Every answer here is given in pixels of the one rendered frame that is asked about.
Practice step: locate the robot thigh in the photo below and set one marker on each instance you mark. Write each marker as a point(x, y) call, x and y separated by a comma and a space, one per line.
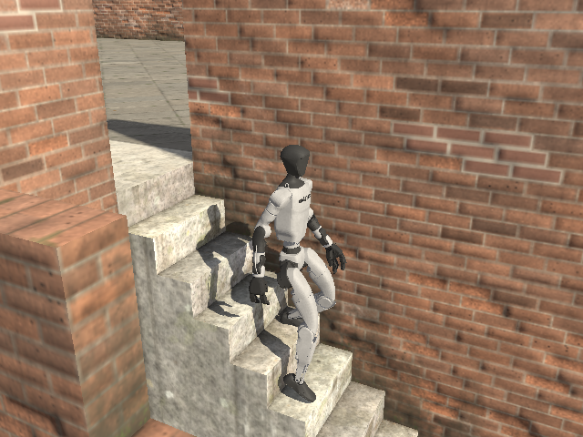
point(302, 295)
point(321, 276)

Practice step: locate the robot left thigh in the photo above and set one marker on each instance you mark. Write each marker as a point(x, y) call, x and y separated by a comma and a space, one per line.
point(321, 276)

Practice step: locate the left robot hand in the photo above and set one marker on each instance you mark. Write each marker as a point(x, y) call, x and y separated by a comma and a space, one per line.
point(332, 253)

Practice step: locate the left robot upper arm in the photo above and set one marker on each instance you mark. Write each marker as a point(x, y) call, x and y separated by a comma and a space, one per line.
point(310, 186)

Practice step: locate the right robot upper arm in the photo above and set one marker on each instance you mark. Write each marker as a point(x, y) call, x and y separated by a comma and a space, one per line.
point(278, 200)

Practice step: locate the right robot hand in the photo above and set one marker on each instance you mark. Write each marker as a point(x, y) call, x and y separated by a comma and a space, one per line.
point(258, 286)

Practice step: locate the robot right forearm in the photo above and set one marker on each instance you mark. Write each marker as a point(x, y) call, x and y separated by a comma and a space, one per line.
point(258, 239)

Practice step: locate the robot right thigh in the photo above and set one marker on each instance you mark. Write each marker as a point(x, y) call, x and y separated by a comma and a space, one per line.
point(302, 295)

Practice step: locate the robot left forearm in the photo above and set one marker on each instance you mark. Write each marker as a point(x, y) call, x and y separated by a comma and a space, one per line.
point(319, 232)

